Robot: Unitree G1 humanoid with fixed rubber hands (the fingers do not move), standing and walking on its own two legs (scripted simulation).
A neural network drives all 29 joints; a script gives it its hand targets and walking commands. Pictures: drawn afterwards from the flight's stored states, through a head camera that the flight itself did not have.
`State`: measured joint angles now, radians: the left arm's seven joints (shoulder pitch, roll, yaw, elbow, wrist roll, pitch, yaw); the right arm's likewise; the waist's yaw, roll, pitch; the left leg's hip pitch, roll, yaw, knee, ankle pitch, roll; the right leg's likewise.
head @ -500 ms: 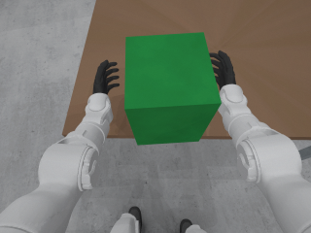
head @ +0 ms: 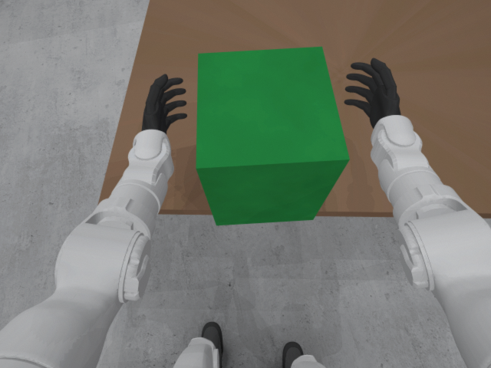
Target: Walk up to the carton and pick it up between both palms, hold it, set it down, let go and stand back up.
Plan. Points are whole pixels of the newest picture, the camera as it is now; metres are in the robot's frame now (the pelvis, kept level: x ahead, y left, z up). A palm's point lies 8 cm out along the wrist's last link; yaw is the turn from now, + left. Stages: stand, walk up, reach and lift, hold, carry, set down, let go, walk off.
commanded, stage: set down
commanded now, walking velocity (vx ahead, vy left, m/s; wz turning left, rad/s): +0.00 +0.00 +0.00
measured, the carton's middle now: (262, 147) +0.48 +0.01 -0.02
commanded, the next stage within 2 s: none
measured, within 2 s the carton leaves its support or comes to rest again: neither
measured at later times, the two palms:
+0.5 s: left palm (120, 81) +0.46 +0.20 +0.15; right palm (427, 57) +0.50 -0.19 +0.17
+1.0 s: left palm (128, 145) +0.40 +0.20 +0.09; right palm (403, 123) +0.45 -0.18 +0.10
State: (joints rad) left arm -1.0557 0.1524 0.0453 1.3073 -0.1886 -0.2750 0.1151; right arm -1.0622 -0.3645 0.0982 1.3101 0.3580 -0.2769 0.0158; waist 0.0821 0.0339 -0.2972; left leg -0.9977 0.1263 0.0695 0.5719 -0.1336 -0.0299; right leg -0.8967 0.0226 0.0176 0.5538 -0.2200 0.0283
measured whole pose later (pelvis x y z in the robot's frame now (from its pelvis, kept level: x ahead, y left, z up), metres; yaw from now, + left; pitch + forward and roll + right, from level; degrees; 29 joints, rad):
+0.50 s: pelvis +0.00 -0.01 +0.02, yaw +2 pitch +21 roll -2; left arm -1.12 0.25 -0.02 1.22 -0.23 0.01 0.12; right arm -1.17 -0.41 0.15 1.35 0.48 -0.05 0.01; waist 0.05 0.00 -0.25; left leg -0.73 0.13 0.05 0.48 -0.11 -0.05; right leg -0.63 0.03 -0.01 0.46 -0.21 0.01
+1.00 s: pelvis +0.00 -0.01 +0.02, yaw +3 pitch +17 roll -2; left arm -0.79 0.18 0.04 1.01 -0.15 -0.06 0.10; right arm -0.87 -0.33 0.09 1.18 0.38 -0.14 -0.01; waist 0.04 0.01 -0.18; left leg -0.64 0.12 0.04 0.45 -0.10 -0.05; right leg -0.52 0.02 -0.02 0.44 -0.20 0.01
